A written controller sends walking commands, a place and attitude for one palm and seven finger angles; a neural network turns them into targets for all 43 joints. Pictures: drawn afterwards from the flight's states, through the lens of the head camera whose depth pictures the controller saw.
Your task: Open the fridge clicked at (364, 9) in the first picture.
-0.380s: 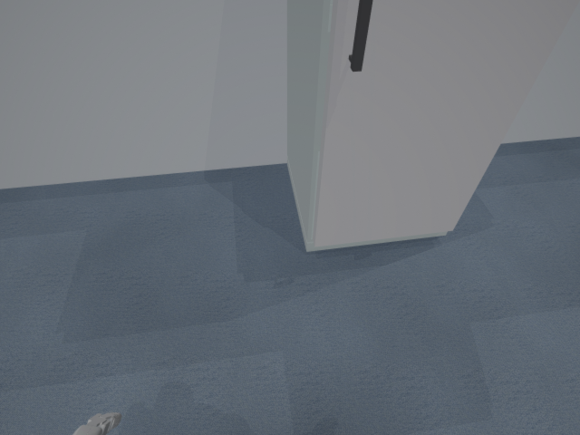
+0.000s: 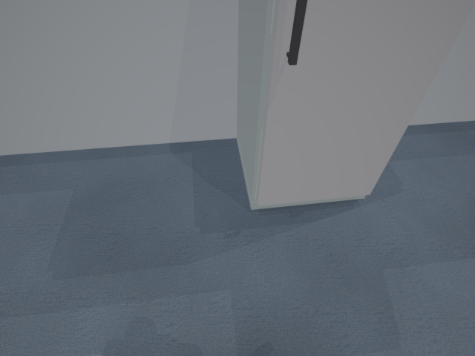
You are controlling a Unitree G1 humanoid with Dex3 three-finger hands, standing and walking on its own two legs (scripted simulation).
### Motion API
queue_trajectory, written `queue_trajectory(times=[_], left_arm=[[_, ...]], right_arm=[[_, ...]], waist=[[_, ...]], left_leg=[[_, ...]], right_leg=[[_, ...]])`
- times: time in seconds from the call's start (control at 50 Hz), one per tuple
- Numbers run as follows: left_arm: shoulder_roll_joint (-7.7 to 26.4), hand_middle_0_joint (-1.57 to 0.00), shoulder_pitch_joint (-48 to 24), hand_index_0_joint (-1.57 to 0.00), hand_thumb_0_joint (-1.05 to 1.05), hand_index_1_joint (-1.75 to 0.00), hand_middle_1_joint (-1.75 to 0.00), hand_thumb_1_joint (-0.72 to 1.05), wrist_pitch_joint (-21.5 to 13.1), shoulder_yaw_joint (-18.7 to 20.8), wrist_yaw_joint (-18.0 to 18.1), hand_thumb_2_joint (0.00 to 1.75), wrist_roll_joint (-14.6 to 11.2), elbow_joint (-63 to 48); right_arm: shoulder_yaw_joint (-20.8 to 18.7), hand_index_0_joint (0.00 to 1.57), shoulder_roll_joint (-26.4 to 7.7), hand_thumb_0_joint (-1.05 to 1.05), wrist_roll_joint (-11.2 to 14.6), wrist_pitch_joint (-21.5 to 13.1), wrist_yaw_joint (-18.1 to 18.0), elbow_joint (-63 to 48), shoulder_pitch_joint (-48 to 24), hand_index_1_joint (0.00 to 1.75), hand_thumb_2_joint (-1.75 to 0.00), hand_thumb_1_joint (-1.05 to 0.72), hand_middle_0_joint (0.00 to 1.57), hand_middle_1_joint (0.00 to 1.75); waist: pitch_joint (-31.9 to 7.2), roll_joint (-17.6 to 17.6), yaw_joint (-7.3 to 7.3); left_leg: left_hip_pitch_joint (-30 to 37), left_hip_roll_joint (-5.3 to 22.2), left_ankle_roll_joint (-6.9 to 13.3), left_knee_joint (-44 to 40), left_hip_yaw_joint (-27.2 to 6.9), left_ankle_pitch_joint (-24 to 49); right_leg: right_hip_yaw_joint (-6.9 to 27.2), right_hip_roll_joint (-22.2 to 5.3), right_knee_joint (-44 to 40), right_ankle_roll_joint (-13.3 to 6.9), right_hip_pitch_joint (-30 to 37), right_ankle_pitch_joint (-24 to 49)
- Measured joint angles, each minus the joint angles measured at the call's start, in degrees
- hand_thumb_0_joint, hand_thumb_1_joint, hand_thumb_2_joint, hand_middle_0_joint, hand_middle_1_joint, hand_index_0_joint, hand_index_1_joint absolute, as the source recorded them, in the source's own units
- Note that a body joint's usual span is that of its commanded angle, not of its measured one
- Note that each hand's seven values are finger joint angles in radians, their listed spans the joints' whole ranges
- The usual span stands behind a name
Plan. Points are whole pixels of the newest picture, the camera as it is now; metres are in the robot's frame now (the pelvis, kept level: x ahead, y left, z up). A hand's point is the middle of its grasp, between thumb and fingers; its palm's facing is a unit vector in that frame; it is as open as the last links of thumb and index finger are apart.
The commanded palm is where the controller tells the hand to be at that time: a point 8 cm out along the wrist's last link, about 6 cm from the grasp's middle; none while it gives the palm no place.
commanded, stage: stand and wait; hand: left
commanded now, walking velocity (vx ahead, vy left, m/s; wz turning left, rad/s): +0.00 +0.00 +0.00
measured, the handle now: out of the picture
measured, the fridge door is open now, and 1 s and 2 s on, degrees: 0 0 0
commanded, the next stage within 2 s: look at it before walking up in 0.60 s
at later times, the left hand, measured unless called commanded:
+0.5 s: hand out of the picture +0.05 +0.24 -0.15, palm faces -0.03 -0.94 -0.34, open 7.4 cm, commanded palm none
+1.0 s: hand out of the picture +0.06 +0.24 -0.15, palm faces -0.04 -0.94 -0.34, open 7.4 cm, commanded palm none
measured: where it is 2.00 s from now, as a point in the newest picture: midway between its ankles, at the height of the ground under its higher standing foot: outside the picture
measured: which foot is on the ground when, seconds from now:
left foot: down 0.00-1.00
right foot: down 0.00-1.00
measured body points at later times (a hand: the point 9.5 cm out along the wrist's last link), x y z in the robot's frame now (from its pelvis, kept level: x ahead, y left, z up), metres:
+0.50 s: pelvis -0.02 -0.01 +0.00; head -0.02 -0.01 +0.45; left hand +0.05 +0.29 -0.13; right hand +0.04 -0.30 -0.13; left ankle -0.01 +0.11 -0.74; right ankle -0.01 -0.13 -0.74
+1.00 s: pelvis -0.01 -0.01 +0.00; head -0.01 -0.01 +0.45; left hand +0.06 +0.29 -0.13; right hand +0.06 -0.30 -0.13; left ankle -0.01 +0.11 -0.74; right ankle -0.01 -0.13 -0.74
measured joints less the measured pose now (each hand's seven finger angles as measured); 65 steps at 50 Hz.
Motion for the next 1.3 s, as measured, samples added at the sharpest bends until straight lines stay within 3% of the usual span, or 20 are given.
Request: queue_trajectory(times=[0.68,1.3], left_arm=[[0.02,-0.2,0.39,-0.2,0.0,-0.3,-0.3,0.9,-0.43,0.24,-0.24,0.9,0.08,3.62],[0.61,-0.2,-0.4,-0.2,0.0,-0.3,-0.3,0.9,-0.75,0.3,-0.1,0.9,0.05,3.59]], right_arm=[[-0.02,0.2,-0.25,0.0,0.25,-0.07,0.3,4.98,2.92,0.3,-0.9,-0.9,0.2,0.3],[0.21,0.2,-0.41,0.0,0.39,-0.27,0.11,4.58,0.87,0.3,-0.9,-0.9,0.2,0.3]], waist=[[0.48,0.37,-0.57],[0.67,0.17,-0.19]], left_leg=[[-0.44,0.87,-0.81,-3.35,-0.17,3.67],[1.14,0.89,-0.79,-4.6,-0.18,3.06]], right_leg=[[-0.17,0.86,-3.32,-0.7,-0.51,3.7],[-0.18,0.86,-4.78,-0.63,1.16,3.22]])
